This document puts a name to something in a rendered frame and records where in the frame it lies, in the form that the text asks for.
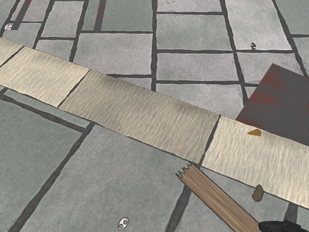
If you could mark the right robot hand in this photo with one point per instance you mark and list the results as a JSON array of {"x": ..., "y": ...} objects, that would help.
[{"x": 280, "y": 226}]

